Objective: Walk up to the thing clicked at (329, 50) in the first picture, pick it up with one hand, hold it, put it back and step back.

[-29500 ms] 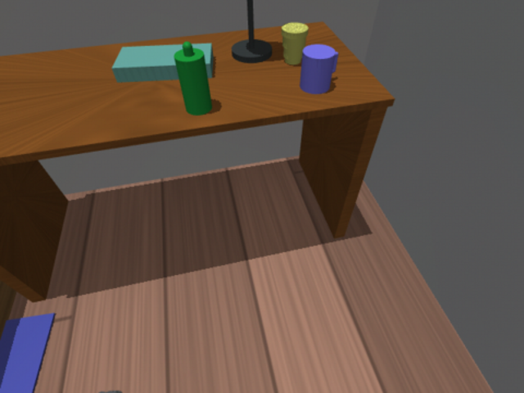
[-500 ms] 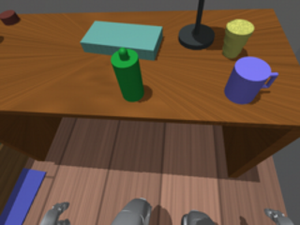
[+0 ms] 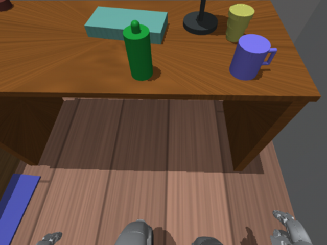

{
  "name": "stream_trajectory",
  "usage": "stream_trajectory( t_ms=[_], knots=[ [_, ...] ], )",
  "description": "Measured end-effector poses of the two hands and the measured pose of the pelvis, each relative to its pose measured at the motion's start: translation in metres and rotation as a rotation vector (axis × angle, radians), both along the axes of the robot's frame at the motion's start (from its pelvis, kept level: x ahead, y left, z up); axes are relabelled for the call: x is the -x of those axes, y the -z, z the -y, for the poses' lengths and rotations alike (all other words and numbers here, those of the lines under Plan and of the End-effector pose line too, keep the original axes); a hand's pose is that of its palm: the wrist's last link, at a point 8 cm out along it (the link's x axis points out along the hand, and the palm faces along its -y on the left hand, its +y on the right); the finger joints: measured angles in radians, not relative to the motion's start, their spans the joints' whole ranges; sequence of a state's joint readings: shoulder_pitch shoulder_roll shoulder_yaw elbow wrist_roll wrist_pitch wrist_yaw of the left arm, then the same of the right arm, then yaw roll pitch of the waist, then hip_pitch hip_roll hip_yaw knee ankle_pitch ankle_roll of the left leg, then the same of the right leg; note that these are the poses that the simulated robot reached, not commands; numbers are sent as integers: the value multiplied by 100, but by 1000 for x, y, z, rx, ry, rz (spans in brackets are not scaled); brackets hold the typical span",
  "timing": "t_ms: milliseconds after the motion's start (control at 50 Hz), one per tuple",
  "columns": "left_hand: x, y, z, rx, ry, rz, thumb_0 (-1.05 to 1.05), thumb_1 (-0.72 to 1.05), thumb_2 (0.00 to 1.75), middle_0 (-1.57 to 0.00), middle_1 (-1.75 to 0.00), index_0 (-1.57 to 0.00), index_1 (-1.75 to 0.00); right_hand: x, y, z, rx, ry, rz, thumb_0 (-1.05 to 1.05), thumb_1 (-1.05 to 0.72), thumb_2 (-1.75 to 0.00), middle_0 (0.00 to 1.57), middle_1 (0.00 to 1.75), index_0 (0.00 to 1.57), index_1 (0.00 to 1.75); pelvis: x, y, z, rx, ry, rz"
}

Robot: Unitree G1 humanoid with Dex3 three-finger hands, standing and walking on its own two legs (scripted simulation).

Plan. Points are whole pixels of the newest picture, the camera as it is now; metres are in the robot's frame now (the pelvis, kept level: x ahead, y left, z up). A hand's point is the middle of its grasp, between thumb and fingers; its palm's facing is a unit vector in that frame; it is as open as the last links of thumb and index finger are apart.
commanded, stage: step back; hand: right
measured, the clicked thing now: (253, 57) +0.63 -0.23 +0.05
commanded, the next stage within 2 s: none
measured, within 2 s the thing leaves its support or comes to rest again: neither
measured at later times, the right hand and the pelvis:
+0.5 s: hand out of the picture -0.05 -0.24 -0.14, palm faces -0.09 +0.91 -0.39, open 7.4 cm; pelvis -0.15 +0.02 +0.00, yaw +3 degrees
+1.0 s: hand out of the picture -0.22 -0.27 -0.15, palm faces -0.05 +0.92 -0.39, open 7.4 cm; pelvis -0.31 +0.00 +0.01, yaw +0 degrees
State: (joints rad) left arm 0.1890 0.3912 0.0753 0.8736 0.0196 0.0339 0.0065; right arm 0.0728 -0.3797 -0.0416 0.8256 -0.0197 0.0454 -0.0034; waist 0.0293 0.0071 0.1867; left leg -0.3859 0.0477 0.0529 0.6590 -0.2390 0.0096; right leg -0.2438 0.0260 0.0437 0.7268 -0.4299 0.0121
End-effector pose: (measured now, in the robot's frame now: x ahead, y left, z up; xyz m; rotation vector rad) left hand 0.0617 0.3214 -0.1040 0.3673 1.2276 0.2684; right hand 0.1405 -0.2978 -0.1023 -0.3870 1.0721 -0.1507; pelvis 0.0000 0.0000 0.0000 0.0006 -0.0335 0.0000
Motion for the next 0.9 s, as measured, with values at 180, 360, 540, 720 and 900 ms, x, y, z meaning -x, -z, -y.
stream_trajectory(
  t_ms=[180, 360, 540, 720, 900],
  knots=[
    [47, -26, 21, -21, 21, 17, 0, 90, 90, -20, -30, -21, -30, 71, 11, 15, -41, 68, -57, 0, -90, -90, 20, 30, 20, 30, 46, -11, 8, -31, 2, -4],
    [62, -26, 2, -40, 30, 164, 0, 90, 90, -20, -30, -21, -30, 146, 18, 8, 14, 20, -157, 1, -90, -90, 20, 30, 20, 30, 103, -2, -4, -16, -66, -6],
    [120, -6, -14, 21, 4, 127, 0, 91, 90, -20, -30, -21, -30, 207, -8, -12, 32, 28, -104, 1, -90, -90, 21, 30, 20, 30, 162, -7, -17, 10, -39, 17],
    [207, 3, -1, 27, 41, 22, 0, 91, 90, -20, -30, -21, -30, 242, -11, 3, 35, 33, 4, 0, -90, -90, 21, 30, 21, 30, 225, -2, -7, 14, 36, 7],
    [295, -14, 17, 6, 28, -32, 0, 90, 90, -20, -30, -21, -30, 315, 1, 19, -3, 87, -38, 0, -90, -90, 20, 30, 20, 30, 283, -9, 3, -22, 38, 6]
  ],
)
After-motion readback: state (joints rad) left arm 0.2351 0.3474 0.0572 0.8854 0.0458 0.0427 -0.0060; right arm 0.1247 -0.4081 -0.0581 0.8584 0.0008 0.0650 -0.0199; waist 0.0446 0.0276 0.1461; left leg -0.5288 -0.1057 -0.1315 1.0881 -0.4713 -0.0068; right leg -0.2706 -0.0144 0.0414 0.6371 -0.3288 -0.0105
